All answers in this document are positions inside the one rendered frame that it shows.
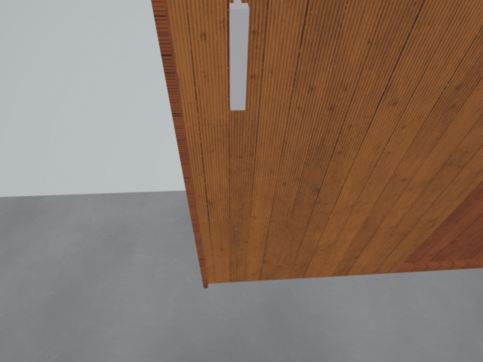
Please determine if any handle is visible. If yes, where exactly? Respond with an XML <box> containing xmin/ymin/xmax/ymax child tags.
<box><xmin>229</xmin><ymin>0</ymin><xmax>249</xmax><ymax>110</ymax></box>

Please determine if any wardrobe door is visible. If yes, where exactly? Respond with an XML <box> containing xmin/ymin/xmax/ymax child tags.
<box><xmin>404</xmin><ymin>180</ymin><xmax>483</xmax><ymax>263</ymax></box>
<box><xmin>166</xmin><ymin>0</ymin><xmax>483</xmax><ymax>284</ymax></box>

